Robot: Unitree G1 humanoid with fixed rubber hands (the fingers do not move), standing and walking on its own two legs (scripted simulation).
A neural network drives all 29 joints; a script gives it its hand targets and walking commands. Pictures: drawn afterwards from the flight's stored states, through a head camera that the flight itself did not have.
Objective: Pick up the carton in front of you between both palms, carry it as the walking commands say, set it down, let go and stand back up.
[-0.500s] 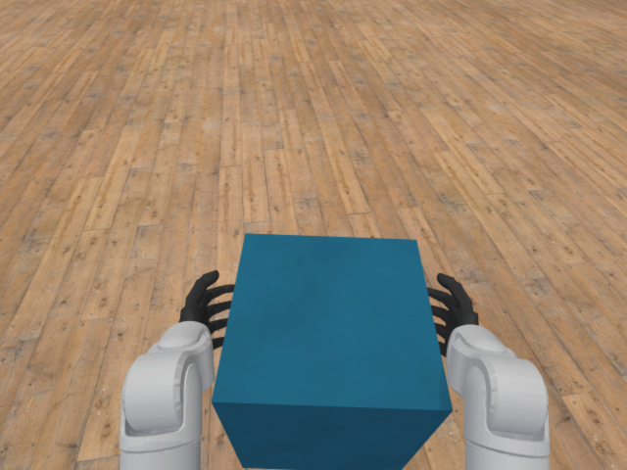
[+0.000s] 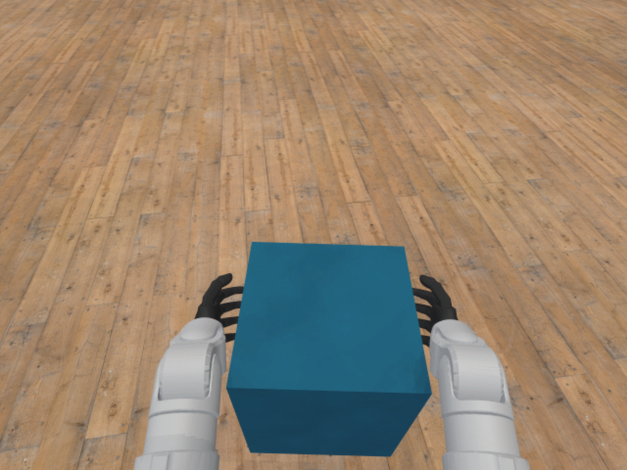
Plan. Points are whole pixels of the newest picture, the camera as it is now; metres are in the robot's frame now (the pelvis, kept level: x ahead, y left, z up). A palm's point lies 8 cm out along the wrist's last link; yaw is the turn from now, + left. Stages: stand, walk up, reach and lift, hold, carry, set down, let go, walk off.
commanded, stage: carry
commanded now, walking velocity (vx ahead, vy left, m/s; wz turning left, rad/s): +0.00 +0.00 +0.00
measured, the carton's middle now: (324, 353) +0.28 +0.00 -0.03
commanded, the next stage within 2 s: hold in 0.36 s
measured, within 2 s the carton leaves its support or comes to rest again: neither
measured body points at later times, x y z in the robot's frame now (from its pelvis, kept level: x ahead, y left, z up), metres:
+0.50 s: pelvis -0.01 +0.00 +0.01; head -0.02 +0.00 +0.46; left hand +0.29 +0.14 +0.03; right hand +0.28 -0.16 +0.03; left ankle +0.01 +0.12 -0.74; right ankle -0.01 -0.11 -0.74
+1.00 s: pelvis -0.04 +0.01 +0.00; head -0.09 +0.02 +0.45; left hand +0.27 +0.14 +0.04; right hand +0.26 -0.16 +0.05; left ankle +0.01 +0.12 -0.74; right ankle -0.01 -0.11 -0.74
